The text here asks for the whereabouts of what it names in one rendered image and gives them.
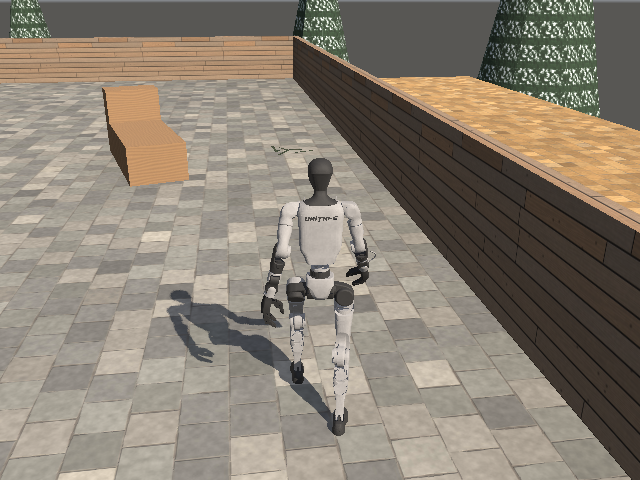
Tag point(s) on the right robot thigh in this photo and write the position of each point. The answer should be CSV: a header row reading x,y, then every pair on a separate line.
x,y
344,308

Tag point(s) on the right robot hand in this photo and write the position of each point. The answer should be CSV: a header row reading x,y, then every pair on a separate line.
x,y
355,271

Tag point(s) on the robot right upper arm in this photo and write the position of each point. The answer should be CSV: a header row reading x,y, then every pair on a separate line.
x,y
352,212

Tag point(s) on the left robot hand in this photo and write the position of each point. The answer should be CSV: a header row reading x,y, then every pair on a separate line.
x,y
265,309

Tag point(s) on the left robot forearm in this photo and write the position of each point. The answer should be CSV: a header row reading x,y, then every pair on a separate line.
x,y
274,275

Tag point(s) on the left robot shin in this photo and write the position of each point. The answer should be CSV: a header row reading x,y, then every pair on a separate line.
x,y
296,342

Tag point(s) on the robot left upper arm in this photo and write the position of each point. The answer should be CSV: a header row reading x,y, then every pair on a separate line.
x,y
287,213

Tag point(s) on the right robot forearm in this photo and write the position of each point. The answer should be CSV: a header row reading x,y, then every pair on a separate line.
x,y
362,259

